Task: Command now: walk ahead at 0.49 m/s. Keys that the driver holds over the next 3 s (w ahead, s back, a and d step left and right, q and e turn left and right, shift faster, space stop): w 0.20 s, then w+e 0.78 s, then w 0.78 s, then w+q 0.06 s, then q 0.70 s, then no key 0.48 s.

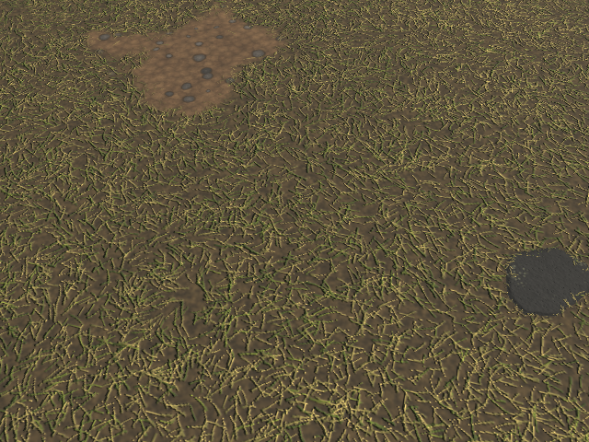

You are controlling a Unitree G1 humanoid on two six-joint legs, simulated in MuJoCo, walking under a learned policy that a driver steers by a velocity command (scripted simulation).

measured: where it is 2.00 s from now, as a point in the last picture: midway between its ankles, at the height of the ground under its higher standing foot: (423, 246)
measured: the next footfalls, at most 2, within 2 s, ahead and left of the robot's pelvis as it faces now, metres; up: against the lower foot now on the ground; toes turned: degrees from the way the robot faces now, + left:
left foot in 0.24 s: +0.34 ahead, +0.16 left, +0.00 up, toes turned +2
right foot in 0.80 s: +0.60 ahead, -0.11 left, +0.00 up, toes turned -19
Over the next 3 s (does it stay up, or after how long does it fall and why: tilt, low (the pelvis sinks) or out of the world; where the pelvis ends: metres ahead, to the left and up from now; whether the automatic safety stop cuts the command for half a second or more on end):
stays up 1.18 -0.33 -0.01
